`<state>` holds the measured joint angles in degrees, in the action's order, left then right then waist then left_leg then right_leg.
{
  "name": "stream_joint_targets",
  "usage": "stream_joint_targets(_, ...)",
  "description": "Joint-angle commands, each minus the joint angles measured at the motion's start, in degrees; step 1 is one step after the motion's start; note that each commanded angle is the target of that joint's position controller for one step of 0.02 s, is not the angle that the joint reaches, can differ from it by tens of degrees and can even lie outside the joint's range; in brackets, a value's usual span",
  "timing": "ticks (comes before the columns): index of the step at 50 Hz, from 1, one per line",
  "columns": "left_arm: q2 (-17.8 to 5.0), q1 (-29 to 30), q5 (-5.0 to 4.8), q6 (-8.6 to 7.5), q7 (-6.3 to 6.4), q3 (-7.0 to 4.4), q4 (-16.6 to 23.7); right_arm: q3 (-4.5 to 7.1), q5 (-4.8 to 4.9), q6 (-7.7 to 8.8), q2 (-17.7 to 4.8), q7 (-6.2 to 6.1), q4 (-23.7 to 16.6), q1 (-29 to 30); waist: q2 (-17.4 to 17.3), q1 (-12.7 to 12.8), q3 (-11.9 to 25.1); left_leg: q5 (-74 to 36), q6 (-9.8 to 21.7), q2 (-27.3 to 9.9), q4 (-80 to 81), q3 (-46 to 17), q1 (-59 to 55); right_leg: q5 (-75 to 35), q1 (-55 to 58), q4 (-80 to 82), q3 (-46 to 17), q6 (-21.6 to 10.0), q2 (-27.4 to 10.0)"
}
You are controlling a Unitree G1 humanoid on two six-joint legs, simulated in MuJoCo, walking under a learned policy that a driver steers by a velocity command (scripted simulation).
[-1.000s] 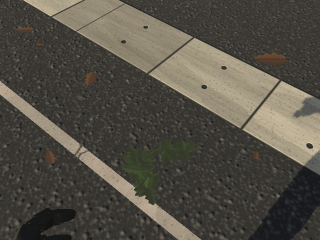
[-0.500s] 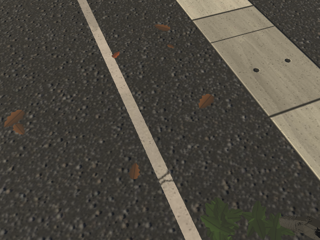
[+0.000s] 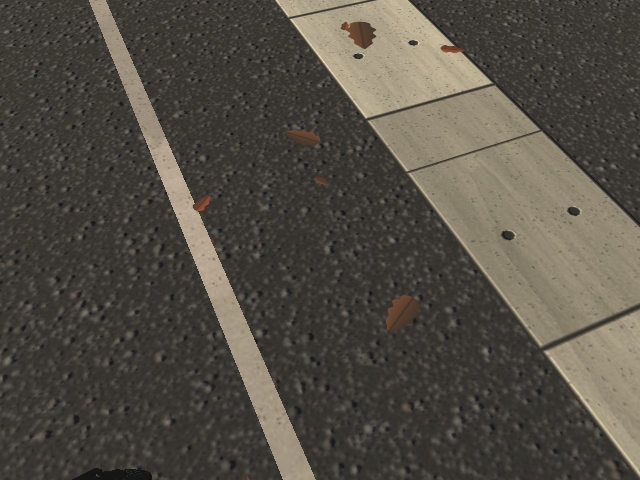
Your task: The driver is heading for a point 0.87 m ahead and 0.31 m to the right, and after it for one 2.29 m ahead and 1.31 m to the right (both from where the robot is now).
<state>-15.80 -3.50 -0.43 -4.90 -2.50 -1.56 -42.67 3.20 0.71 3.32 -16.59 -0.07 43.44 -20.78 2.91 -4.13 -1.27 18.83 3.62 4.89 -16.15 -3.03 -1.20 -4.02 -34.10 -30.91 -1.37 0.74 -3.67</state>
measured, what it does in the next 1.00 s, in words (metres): walks ahead, turning right: right foot, then left foot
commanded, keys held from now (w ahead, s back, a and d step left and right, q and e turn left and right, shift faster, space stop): w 0.26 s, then w+e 0.74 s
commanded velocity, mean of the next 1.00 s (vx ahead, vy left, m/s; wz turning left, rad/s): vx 0.50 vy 0.00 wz -0.28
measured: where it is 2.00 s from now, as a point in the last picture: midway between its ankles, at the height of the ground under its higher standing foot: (398, 304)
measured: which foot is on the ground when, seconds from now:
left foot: down 0.00-0.10, up 0.12-0.56, down 0.58-1.00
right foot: up 0.00-0.06, down 0.08-0.58, up 0.60-1.00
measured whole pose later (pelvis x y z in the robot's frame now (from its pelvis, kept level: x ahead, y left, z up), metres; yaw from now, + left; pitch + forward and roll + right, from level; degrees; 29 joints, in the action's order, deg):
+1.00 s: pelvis +0.54 -0.04 +0.00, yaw -21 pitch +1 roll +3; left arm -16.3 -5.5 -1.2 -0.7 -2.6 -3.2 -38.1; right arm 4.7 0.6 4.4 -17.1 -0.2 49.3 -17.7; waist 2.2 -5.0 -2.1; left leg 18.3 -1.7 -0.6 -14.0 13.5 -3.6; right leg 3.0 -36.2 -39.1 0.3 -1.6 -5.6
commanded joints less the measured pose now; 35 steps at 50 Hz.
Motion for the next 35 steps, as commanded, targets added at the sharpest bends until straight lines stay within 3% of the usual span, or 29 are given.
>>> stream_joint_targets(1, -6.4, 4.6, -0.02, -1.42, -0.64, -1.73, 5.1, 2.85, 0.21, -0.31, -9.9, -0.62, -0.9, -1.9, -7.9, 1.0, -1.9, -28.5, 7.2, -18.4, -0.8, -8.4, -2.1, 5.8, 0.1, 2.3, 0.5, -2.7, 0.9)
stream_joint_targets(2, -7.4, 1.2, 0.07, -1.52, -0.48, -2.28, 4.3, 2.92, 0.17, -0.58, -10.3, -0.72, -0.9, -1.0, -8.6, 3.1, 0.3, -37.8, 6.3, -17.5, -4.7, -7.6, -2.4, 7.7, 5.5, 2.9, 2.1, -3.9, 2.6)
stream_joint_targets(3, -9.4, -6.0, 0.23, -1.57, -0.06, -3.41, 2.2, 2.57, -0.05, -0.9, -9.7, -0.79, -1.0, -0.2, -7.8, 7.0, 5.2, -45.5, 4.9, -14.6, -13.4, -5.3, -0.9, 6.1, 16.1, 3.8, 3.7, -5.6, 4.1)
stream_joint_targets(4, -12.5, -15.8, 0.75, -1.53, 0.36, -4.32, 0.5, 1.5, -0.88, -1.0, -7.6, -0.97, -2.0, -0.4, -4.7, 10.9, 13.8, -36.8, 2.9, -11.6, -28.1, -3.1, 8.2, 2.8, 33.3, 0.7, -3.4, -9.1, -2.9)
stream_joint_targets(5, -17.6, -21.4, 0.99, -1.11, 0.48, -5.71, -0.9, -0.21, -0.56, 0.1, -1.8, -0.47, -2.6, -9.0, 10.5, 8.2, 22.6, -4.2, -2.3, -1.4, -51.2, 0.0, 31.7, 13.1, 55.9, 3.6, -30.1, -19.2, -17.0)
stream_joint_targets(6, -12.2, -22.7, -0.54, -0.92, 0.23, -4.38, -1.6, 0.1, 0.1, 1.04, -4.9, -0.28, -2.0, -6.4, 10.7, 10.6, 24.0, 13.9, -2.5, -0.4, -58.4, -6.2, 40.4, 24.8, 57.9, 12.6, -42.6, -20.0, -18.5)
stream_joint_targets(7, -10.0, -18.4, -0.64, -0.76, 0.52, -3.55, -1.0, 1.21, 1.56, 1.59, -8.7, 0.0, -3.5, -0.2, 6.1, 10.7, 13.8, 10.4, -2.0, -4.1, -60.7, -5.9, 45.3, 28.5, 50.7, 14.0, -34.5, -16.9, -16.9)
stream_joint_targets(8, -8.7, -14.4, 0.01, -0.43, 0.81, -3.1, -0.2, 0.97, 1.45, 1.91, -8.6, -0.05, -4.7, 4.1, 1.5, 9.5, 8.4, 5.5, -1.6, -7.2, -58.4, -3.5, 44.7, 25.4, 42.4, 14.9, -27.4, -15.0, -14.6)
stream_joint_targets(9, -7.3, -11.6, 0.52, -0.3, 0.79, -2.57, 0.0, 1.06, 0.45, 1.95, -8.0, -0.06, -5.2, 6.4, -0.4, 7.8, 3.5, 2.2, -1.8, -9.1, -54.1, -2.3, 43.3, 19.7, 34.4, 16.7, -22.3, -14.5, -12.4)
stream_joint_targets(10, -6.2, -10.2, 1.14, -0.59, 0.84, -2.12, 0.2, 1.31, -0.06, 1.64, -7.5, -0.11, -4.9, 5.5, 1.0, 5.8, 2.6, -0.4, -1.9, -10.9, -51.0, -2.6, 39.7, 14.9, 29.8, 18.1, -19.0, -13.9, -10.6)
stream_joint_targets(11, -5.9, -9.6, 1.16, -0.74, 0.79, -2.03, 0.2, 1.16, -0.09, 1.2, -6.4, -0.07, -4.3, 4.0, 2.0, 4.7, 2.5, -1.5, -2.3, -11.3, -49.4, -2.3, 37.0, 11.9, 27.4, 19.5, -16.8, -14.0, -9.5)
stream_joint_targets(13, -6.8, -9.9, 0.53, -1.23, 0.85, -2.26, -0.6, 0.72, -0.27, 0.43, -4.5, -0.21, -3.8, 2.9, 2.0, 3.7, 2.1, -2.5, -3.4, -11.9, -45.8, -1.2, 36.1, 6.3, 24.7, 21.5, -12.7, -14.9, -9.0)
stream_joint_targets(16, -8.9, -11.8, 0.01, -0.99, 1.5, -2.93, -1.7, 0.15, -1.09, 0.72, -3.4, -0.43, -6.0, 9.1, 0.4, 4.7, 0.1, -10.2, -5.2, -12.0, -35.0, -0.3, 38.1, 1.4, 23.9, 23.1, -9.6, -15.1, -7.7)
stream_joint_targets(19, -9.8, -14.1, -0.65, -0.23, 2.18, -3.3, -2.6, -0.34, -0.8, 1.6, -2.2, 0.16, -7.2, 15.4, 0.2, 6.7, -0.8, -20.0, -6.0, -9.7, -22.3, 0.6, 34.7, 1.9, 23.4, 22.6, -6.4, -13.1, -5.2)
stream_joint_targets(22, -10.4, -17.9, -1.13, 0.63, 2.57, -3.58, -3.9, -0.32, -0.17, 2.4, -2.4, 1.01, -8.3, 20.6, 0.6, 8.6, -1.2, -23.6, -6.3, -7.6, -16.0, 0.7, 32.0, 3.9, 25.2, 20.5, -8.1, -12.5, -6.2)
stream_joint_targets(26, -11.1, -18.4, -1.21, 1.77, 3.25, -4.19, -4.3, 0.78, 0.13, 3.38, -5.4, 1.57, -8.4, 20.2, 2.5, 6.4, -0.4, -18.0, -4.3, -6.9, -10.9, -0.7, 27.0, 5.2, 29.5, 14.6, -13.1, -10.5, -8.7)
stream_joint_targets(27, -10.9, -17.7, -1.11, 2.0, 3.31, -4.16, -4.1, 1.35, 0.1, 3.56, -6.3, 1.4, -7.4, 16.5, 2.7, 4.0, 1.1, -16.7, -3.2, -6.5, -9.2, 0.1, 21.4, 2.5, 28.7, 11.0, -12.8, -9.5, -7.8)
stream_joint_targets(28, -9.1, -17.7, -0.7, 2.0, 3.23, -3.55, -3.8, 2.53, -0.33, 3.71, -8.7, 0.94, -5.6, 9.8, 1.7, 0.9, 5.7, -15.9, -1.3, -7.4, -8.9, 0.0, 10.8, -0.3, 26.1, 2.6, -10.9, -7.8, -4.5)
stream_joint_targets(29, -5.2, -17.2, 0.53, 1.91, 3.08, -2.16, -1.9, 3.6, -1.4, 3.65, -12.4, 0.35, -4.7, 0.4, -4.4, -3.0, 14.8, -14.2, 2.3, -17.4, -11.0, -9.4, -4.8, 9.9, 17.3, -14.2, -7.7, -5.6, -0.1)
stream_joint_targets(30, -0.4, -24.6, -0.6, 0.94, 2.98, -0.75, 0.1, 4.52, -1.57, 2.7, -16.3, 0.52, -3.3, -2.4, -21.9, 0.5, 21.7, -2.2, 10.6, -29.6, -5.6, -33.6, -20.8, 36.6, -2.8, -32.5, -2.1, -2.5, 6.9)
stream_joint_targets(31, -6.3, -22.9, -1.83, 0.69, 3.03, -2.01, -1.0, 3.16, -1.11, 2.53, -10.5, 0.68, -3.8, -1.7, -17.1, -1.1, 18.8, 7.4, 10.3, -28.6, -1.9, -37.5, -18.0, 37.2, -8.9, -40.3, -6.7, -2.2, 3.6)
stream_joint_targets(32, -9.4, -17.9, -2.23, 0.78, 3.02, -3.08, 0.0, 2.22, -0.79, 2.53, -7.4, 0.52, -3.9, 1.2, -12.6, -1.5, 11.3, 6.2, 8.0, -26.5, -1.1, -28.3, -11.6, 32.0, -11.2, -41.8, -6.3, -2.3, 1.6)
stream_joint_targets(33, -8.9, -15.6, -1.84, 1.02, 3.14, -3.19, 0.3, 1.72, -1.01, 2.54, -6.1, 0.53, -3.8, 4.4, -9.3, -0.1, 7.6, -0.5, 6.8, -24.2, 0.0, -21.6, -5.2, 27.5, -9.5, -41.0, -5.1, -1.8, -0.6)
stream_joint_targets(34, -8.2, -14.2, -1.26, 1.31, 3.06, -3.38, 0.8, 1.3, -1.13, 2.5, -4.5, 0.6, -3.4, 6.8, -9.0, 1.1, 4.5, -5.5, 6.5, -22.1, 1.6, -16.6, -0.1, 24.6, -8.3, -38.5, -5.0, -1.5, -1.9)
stream_joint_targets(35, -7.3, -14.6, -1.3, 1.9, 2.8, -3.51, 1.1, 1.13, -1.5, 2.69, -3.9, 0.54, -3.1, 8.3, -10.2, 2.6, 3.0, -8.8, 6.1, -20.9, 3.4, -12.4, 3.8, 22.6, -5.6, -37.0, -5.1, -1.2, -3.2)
